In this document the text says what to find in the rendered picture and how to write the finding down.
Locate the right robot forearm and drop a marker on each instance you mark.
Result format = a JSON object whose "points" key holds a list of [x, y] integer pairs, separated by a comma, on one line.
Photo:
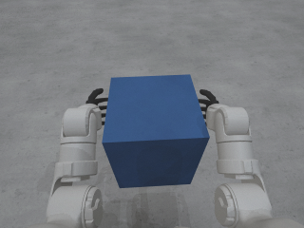
{"points": [[236, 158]]}

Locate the left robot forearm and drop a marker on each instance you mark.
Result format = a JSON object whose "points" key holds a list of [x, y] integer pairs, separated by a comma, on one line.
{"points": [[77, 157]]}

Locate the robot right upper arm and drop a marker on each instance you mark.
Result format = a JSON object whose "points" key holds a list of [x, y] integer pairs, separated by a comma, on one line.
{"points": [[245, 205]]}

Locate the robot left upper arm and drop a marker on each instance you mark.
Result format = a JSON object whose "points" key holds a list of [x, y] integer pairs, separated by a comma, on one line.
{"points": [[74, 206]]}

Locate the carton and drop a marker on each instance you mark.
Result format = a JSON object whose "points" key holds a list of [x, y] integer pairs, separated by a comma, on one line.
{"points": [[154, 130]]}

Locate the right robot hand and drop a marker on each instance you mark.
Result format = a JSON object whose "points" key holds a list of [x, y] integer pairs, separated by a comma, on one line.
{"points": [[212, 101]]}

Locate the left robot hand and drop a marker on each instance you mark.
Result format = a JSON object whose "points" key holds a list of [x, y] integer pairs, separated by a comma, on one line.
{"points": [[92, 100]]}

